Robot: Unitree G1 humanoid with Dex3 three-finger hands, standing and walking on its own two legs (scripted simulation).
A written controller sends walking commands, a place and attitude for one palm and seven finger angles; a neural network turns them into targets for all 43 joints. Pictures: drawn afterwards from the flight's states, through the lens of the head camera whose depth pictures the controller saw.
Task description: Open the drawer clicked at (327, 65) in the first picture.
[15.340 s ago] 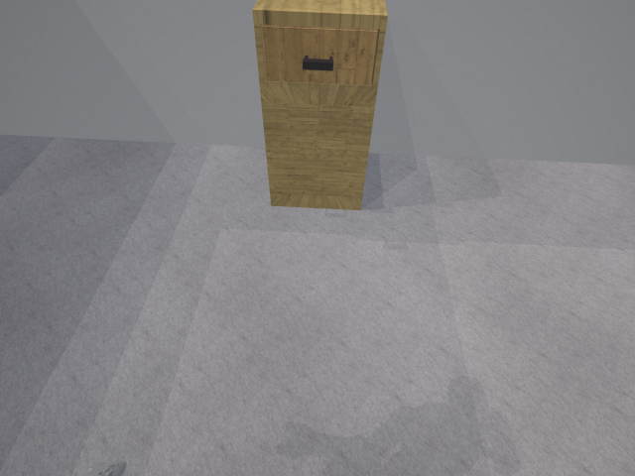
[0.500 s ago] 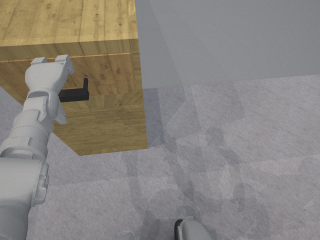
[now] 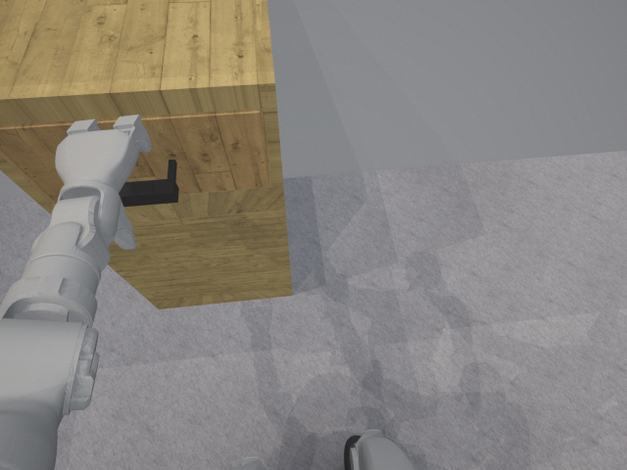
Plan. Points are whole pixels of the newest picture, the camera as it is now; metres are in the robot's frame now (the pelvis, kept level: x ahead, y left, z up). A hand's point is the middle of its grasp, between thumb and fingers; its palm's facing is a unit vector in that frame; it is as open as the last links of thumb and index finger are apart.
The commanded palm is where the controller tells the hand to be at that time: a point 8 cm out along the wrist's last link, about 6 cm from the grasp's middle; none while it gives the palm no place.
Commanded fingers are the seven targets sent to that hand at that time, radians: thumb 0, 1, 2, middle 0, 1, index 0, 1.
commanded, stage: re-aim the fingers above the handle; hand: left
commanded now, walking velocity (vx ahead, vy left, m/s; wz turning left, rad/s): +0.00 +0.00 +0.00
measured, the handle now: (143, 180) +0.54 +0.23 -0.03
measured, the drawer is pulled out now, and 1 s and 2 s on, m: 0.00 0.00 0.00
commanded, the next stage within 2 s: lower the fingers behind the handle in 0.56 s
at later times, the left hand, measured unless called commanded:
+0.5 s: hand (116, 190) +0.48 +0.24 +0.03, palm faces -0.06 -0.03 -1.00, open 13.8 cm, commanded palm +0.46 +0.23 +0.08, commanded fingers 0.00 -0.50 0.30 -0.30 -1.20 -0.30 -1.20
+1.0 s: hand (128, 198) +0.48 +0.23 +0.00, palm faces -0.07 -0.02 -1.00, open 13.8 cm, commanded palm +0.47 +0.23 +0.06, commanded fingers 0.00 -0.50 0.30 -0.30 -1.20 -0.30 -1.20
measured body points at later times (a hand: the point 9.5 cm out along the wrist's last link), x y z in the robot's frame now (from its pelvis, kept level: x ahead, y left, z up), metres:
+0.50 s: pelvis +0.00 +0.00 +0.00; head +0.11 -0.01 +0.44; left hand +0.47 +0.24 +0.08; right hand +0.01 -0.28 -0.13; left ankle -0.05 +0.10 -0.70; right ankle +0.02 -0.13 -0.70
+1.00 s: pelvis -0.01 -0.01 -0.01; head +0.12 -0.01 +0.42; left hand +0.48 +0.23 +0.06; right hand -0.01 -0.29 -0.14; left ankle -0.05 +0.10 -0.70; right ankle +0.03 -0.13 -0.70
